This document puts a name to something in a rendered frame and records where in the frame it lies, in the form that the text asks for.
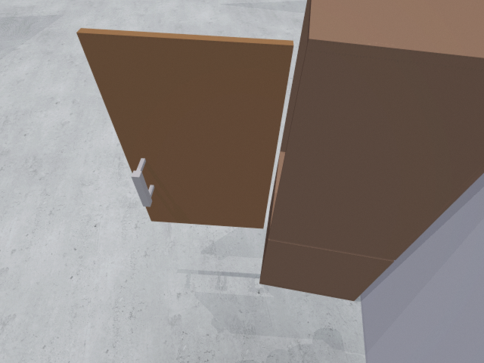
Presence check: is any cupboard door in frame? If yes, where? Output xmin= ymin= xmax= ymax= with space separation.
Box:
xmin=77 ymin=28 xmax=293 ymax=228

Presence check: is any handle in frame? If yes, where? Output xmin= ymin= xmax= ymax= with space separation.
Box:
xmin=131 ymin=158 xmax=154 ymax=207

